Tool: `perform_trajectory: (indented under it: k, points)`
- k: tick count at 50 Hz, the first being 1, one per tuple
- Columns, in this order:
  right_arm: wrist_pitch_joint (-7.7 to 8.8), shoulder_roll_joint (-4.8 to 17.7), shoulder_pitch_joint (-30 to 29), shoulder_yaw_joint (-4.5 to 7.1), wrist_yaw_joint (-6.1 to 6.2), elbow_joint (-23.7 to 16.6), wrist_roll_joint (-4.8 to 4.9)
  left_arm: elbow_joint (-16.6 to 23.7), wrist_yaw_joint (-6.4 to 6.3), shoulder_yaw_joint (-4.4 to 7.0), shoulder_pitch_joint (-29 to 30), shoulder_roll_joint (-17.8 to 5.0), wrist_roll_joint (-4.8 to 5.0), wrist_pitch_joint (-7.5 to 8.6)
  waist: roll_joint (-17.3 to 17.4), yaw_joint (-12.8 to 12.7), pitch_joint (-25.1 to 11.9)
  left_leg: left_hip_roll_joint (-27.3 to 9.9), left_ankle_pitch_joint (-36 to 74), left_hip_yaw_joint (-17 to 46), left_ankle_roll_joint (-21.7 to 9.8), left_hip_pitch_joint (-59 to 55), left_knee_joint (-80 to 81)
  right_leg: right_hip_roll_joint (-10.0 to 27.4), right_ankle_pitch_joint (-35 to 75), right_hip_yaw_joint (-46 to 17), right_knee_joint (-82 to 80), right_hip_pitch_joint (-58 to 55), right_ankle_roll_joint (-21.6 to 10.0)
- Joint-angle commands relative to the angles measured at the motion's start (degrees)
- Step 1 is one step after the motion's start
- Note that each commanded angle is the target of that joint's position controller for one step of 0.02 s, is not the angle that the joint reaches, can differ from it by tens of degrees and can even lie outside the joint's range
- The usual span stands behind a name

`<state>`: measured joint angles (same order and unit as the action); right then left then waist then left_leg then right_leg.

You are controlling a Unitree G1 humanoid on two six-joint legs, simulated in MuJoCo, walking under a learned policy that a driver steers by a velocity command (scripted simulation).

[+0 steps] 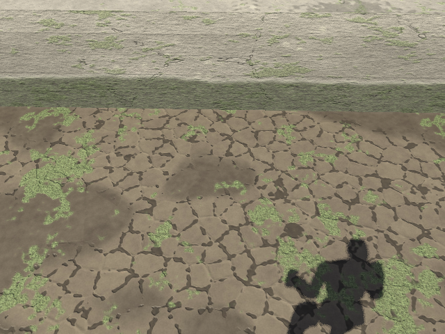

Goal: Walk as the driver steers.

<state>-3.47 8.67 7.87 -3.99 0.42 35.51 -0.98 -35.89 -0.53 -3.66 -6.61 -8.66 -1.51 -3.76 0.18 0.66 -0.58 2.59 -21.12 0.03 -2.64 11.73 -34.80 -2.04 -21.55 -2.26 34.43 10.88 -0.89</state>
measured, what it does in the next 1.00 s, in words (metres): stands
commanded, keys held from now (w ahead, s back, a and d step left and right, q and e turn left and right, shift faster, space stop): w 0.24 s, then no key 0.76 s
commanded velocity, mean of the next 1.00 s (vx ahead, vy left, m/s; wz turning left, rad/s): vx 0.23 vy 0.00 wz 0.00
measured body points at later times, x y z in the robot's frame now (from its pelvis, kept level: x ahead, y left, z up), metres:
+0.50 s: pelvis +0.00 +0.00 +0.01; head +0.00 +0.01 +0.46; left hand +0.19 +0.19 -0.08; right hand +0.17 -0.19 -0.08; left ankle -0.03 +0.09 -0.73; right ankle -0.03 -0.11 -0.73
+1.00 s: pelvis +0.00 +0.01 +0.01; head +0.00 +0.01 +0.46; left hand +0.15 +0.23 -0.10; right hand +0.15 -0.22 -0.09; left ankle -0.02 +0.09 -0.73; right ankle -0.03 -0.11 -0.73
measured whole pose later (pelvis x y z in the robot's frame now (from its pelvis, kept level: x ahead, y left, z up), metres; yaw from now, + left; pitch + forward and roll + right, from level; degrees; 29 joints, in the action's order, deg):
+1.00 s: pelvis +0.00 +0.01 +0.01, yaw +0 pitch +0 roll +0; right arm -4.2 11.1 9.3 -2.2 0.6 38.5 -0.9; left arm -39.4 -0.7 -2.1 -10.2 -11.2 -1.5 -4.5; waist -0.3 0.5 -0.2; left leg 3.2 -15.8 -0.2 -3.2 10.8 -26.6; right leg -1.1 -16.7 -2.9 26.9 10.3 -0.2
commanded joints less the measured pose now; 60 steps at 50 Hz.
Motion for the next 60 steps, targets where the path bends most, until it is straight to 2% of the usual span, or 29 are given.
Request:
perform_trajectory:
  k: [1, 4, 5, 6, 7, 8, 9, 10, 11, 12, 13, 14, 15, 16, 20, 25, 33, 35, 36, 38, 46, 47, 50, 51, 54, 57, 60]
  points:
    - [0.86, 4.34, -4.84, 1.41, 0.32, -5.64, -0.21, 4.70, -0.31, 1.43, 4.35, -4.71, 0.14, 1.23, -0.50, 0.16, -1.36, -4.05, 9.73, 4.72, -1.31, 3.54, 6.41, 2.58, 12.04, -3.60, -3.81, -1.55, -1.72]
    - [0.76, 4.01, -4.82, 1.38, 0.42, -5.81, -0.25, 4.58, -0.38, 1.44, 3.82, -4.64, 0.12, 1.18, -0.38, 0.20, -1.55, -3.94, 11.29, 4.43, -1.24, 2.99, 5.71, 2.55, 13.47, -3.55, -3.47, -1.50, -1.78]
    - [1.02, 3.67, -7.38, 1.35, -0.30, -7.08, -0.87, 6.01, -0.31, 1.52, 6.10, -5.29, 0.38, 0.69, -0.18, 1.09, 0.50, -4.02, 21.15, 2.58, -0.99, 3.59, 2.84, 3.85, 25.52, -4.50, -2.56, 0.46, -1.74]
    - [1.31, 3.33, -5.67, 1.41, -0.44, -6.58, -1.35, 5.70, -0.39, 1.84, 5.21, -5.70, 0.15, 0.57, -0.71, 1.40, -3.21, -4.02, 22.68, 2.22, -0.89, 1.80, 2.01, 4.16, 27.93, -4.73, -1.89, -1.25, -1.96]
    - [1.51, 3.27, -5.03, 1.41, -0.45, -6.25, -1.34, 5.76, -0.49, 1.91, 4.91, -5.61, 0.04, 0.51, -0.76, 1.43, -4.58, -4.00, 23.65, 2.05, -0.80, 1.35, 1.67, 4.09, 28.96, -4.49, -1.45, -2.09, -1.94]
    - [1.44, 3.46, -2.22, 1.41, 0.44, -4.98, -0.37, 4.42, -0.76, 1.85, 2.11, -4.85, 0.01, 0.96, -0.85, 0.37, -8.84, -4.02, 15.26, 3.58, -0.94, -0.25, 3.76, 2.67, 17.06, -3.17, -1.99, -5.06, -1.75]
    - [1.16, 3.64, -4.27, 1.39, 0.60, -5.39, 0.00, 4.72, -0.66, 1.57, 3.05, -4.30, -0.01, 0.96, -0.07, 0.01, -5.10, -4.13, 14.88, 4.04, -1.15, 1.17, 4.44, 2.25, 15.16, -2.90, -2.45, -3.28, -1.54]
    - [1.15, 3.33, -7.74, 1.36, -0.11, -6.90, -0.64, 6.18, -0.53, 1.61, 5.98, -4.83, 0.07, 0.35, 0.41, 0.81, -1.18, -4.32, 23.88, 2.41, -1.03, 2.56, 2.19, 3.32, 25.58, -3.77, -1.76, -0.33, -1.45]
    - [1.02, 3.41, -3.57, 1.39, 0.53, -5.40, -0.20, 4.51, -0.68, 1.82, 2.66, -4.74, -0.14, 0.65, 0.00, 0.21, -6.87, -4.37, 15.82, 3.92, -1.24, 0.45, 3.98, 2.24, 15.30, -2.93, -1.80, -3.94, -1.51]
    - [1.00, 3.24, -7.32, 1.27, -0.23, -6.82, -0.60, 6.29, -0.45, 1.66, 5.80, -4.91, 0.02, 0.09, 0.77, 0.80, -0.97, -4.35, 24.06, 2.31, -1.05, 3.15, 2.10, 3.08, 25.24, -3.50, -1.28, -0.29, -1.25]
    - [0.97, 3.28, -2.70, 1.25, 0.45, -5.15, -0.21, 4.40, -0.61, 1.75, 1.93, -4.57, -0.24, 0.46, 0.33, 0.09, -7.08, -4.64, 14.97, 4.29, -1.34, 0.74, 4.52, 2.30, 13.97, -3.11, -2.14, -3.98, -1.36]
    - [0.85, 3.52, -3.51, 1.19, 0.48, -5.09, 0.08, 4.33, -0.47, 1.53, 2.12, -4.28, -0.28, 0.53, 0.66, -0.18, -3.62, -4.83, 13.51, 5.00, -1.59, 2.13, 5.65, 2.13, 11.83, -3.22, -3.15, -2.67, -1.34]
    - [0.97, 3.23, -6.62, 1.04, -0.31, -6.59, -0.58, 5.96, -0.31, 1.47, 5.17, -4.70, -0.15, 0.05, 0.96, 0.56, 0.50, -4.89, 21.88, 3.49, -1.42, 3.40, 3.96, 3.29, 21.94, -4.27, -2.90, 0.47, -1.24]
    - [1.18, 2.57, -4.90, 0.85, -0.61, -5.95, -1.01, 5.46, -0.26, 1.41, 4.62, -4.51, -0.37, -0.07, 0.54, 1.00, -2.57, -5.36, 22.32, 3.82, -1.40, 1.48, 4.57, 3.86, 23.08, -4.78, -3.27, -0.75, -1.35]
    - [1.71, 2.01, -3.69, 0.30, -0.86, -4.30, -0.89, 4.59, -0.25, 0.91, 4.80, -3.58, -0.52, -0.14, -0.27, 0.68, -2.61, -6.86, 22.84, 5.64, -0.72, -0.71, 10.96, 5.02, 22.12, -6.15, -9.50, -3.17, -0.42]
    - [2.29, 3.80, -1.42, 1.06, -1.21, -1.72, -0.33, 2.04, -0.07, 1.79, 2.09, -5.09, -0.12, -0.22, 0.41, 0.12, -3.17, -7.71, 25.57, 6.65, -1.24, -4.17, 16.33, 5.93, 21.81, -6.65, -14.37, -6.74, -0.42]
    - [2.43, 4.18, -0.47, 1.94, -1.50, 0.03, 0.35, 0.68, 0.03, 2.49, 1.20, -5.04, 0.57, 0.08, 0.14, 0.18, -4.24, -8.30, 27.31, 6.63, -1.92, -6.88, 18.64, 6.45, 21.52, -6.15, -16.57, -6.71, -0.38]
    - [2.31, 4.42, -0.22, 2.13, -1.43, 0.24, 0.38, 0.59, -0.04, 2.60, 0.91, -5.22, 0.61, 0.10, 0.11, 0.27, -4.35, -8.35, 27.82, 6.54, -2.02, -7.25, 18.56, 6.49, 21.80, -6.02, -16.59, -6.34, -0.39]
    - [1.94, 5.87, -0.38, 2.43, -0.44, 0.60, 1.12, -0.36, -0.51, 2.81, 0.19, -5.88, 0.93, 0.41, 0.01, -0.36, -4.44, -7.67, 25.95, 7.15, -1.76, -5.95, 17.23, 5.04, 18.32, -4.91, -14.85, -7.18, -0.24]
    - [1.34, 5.78, -0.78, 2.42, 0.27, 0.20, 0.94, -0.37, -0.72, 2.64, -0.30, -5.55, 0.93, 0.64, 0.20, -0.30, -3.94, -7.61, 25.35, 6.94, -1.95, -5.34, 16.63, 5.08, 17.66, -4.83, -14.26, -5.41, -0.36]
    - [-0.32, 6.75, -0.17, 2.87, 0.66, -0.69, 0.19, 0.28, -0.82, 2.71, -1.04, -6.83, 0.42, 0.49, 0.33, 0.56, -3.22, -7.07, 25.61, 6.41, -2.68, -3.87, 12.65, 4.64, 18.54, -4.45, -10.84, -1.70, -1.28]
    - [-0.06, 8.04, -0.76, 3.16, 0.42, -0.94, -0.02, 1.20, -0.34, 2.61, 0.16, -6.85, 0.07, 0.22, 1.45, 0.13, -2.20, -6.71, 24.00, 6.56, -2.63, -3.42, 11.40, 3.95, 16.23, -3.60, -9.38, 0.17, -1.59]
    - [0.09, 7.59, -1.31, 3.22, 0.12, -2.08, -0.08, 1.82, 0.07, 2.57, -0.47, -6.97, -0.23, -0.10, 1.23, -0.02, -2.88, -7.09, 23.15, 7.11, -3.33, -2.46, 9.98, 3.54, 13.96, -3.53, -8.15, 1.67, -1.58]
    - [0.35, 7.03, -1.72, 3.00, 0.17, -2.16, -0.07, 2.37, -0.22, 2.65, 0.25, -6.49, 0.09, -0.27, 1.28, -0.18, -2.78, -6.58, 23.26, 7.17, -3.25, -2.50, 9.90, 3.75, 14.13, -3.77, -8.40, 1.66, -1.47]
    - [0.61, 7.23, -1.91, 3.08, 0.24, -2.68, -0.11, 2.94, -0.46, 2.86, 0.21, -7.12, -0.07, -0.59, 0.44, -0.41, -2.83, -6.29, 21.84, 6.92, -3.06, -1.89, 8.95, 3.88, 14.84, -4.13, -8.02, 1.65, -1.73]
    - [0.48, 7.10, -1.47, 3.09, -0.07, -3.20, -0.26, 3.64, -0.37, 2.85, 0.72, -6.82, -0.35, -0.70, -0.95, -0.77, -2.58, -6.07, 19.33, 6.90, -2.67, -0.53, 8.51, 3.99, 14.99, -4.18, -8.00, 1.31, -2.03]
    - [0.46, 7.05, -1.96, 3.17, -0.38, -3.84, -0.41, 4.05, -0.16, 2.84, 1.04, -6.77, -0.30, -0.79, -0.60, -0.99, -2.40, -5.59, 16.68, 6.53, -2.23, 0.23, 8.33, 4.19, 14.99, -4.71, -8.14, 1.30, -2.30]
